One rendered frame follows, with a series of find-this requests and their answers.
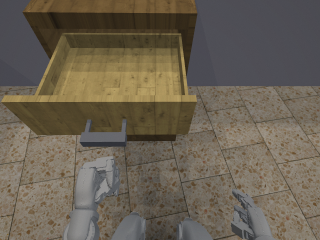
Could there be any drawer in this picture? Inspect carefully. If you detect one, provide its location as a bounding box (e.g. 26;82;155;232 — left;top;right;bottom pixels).
1;33;197;135

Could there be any left robot thigh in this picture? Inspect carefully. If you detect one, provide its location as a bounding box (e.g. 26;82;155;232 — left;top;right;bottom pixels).
111;215;146;240

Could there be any right robot thigh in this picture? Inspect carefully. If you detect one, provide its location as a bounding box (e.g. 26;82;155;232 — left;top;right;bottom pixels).
176;220;213;240

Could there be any cabinet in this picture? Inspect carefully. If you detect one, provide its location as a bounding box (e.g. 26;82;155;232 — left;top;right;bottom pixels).
22;0;198;141

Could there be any robot left hand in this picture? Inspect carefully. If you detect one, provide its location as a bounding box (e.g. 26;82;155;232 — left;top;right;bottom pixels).
74;156;121;211

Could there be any handle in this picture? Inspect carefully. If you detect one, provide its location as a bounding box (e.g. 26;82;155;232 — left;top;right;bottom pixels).
79;119;127;147

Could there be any robot thigh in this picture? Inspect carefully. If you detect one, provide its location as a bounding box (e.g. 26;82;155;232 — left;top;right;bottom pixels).
176;220;213;240
111;215;146;240

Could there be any left robot forearm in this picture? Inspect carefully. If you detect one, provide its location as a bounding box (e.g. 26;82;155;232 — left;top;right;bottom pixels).
62;208;100;240

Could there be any robot right hand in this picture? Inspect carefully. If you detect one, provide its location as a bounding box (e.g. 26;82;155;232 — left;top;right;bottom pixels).
231;188;273;240

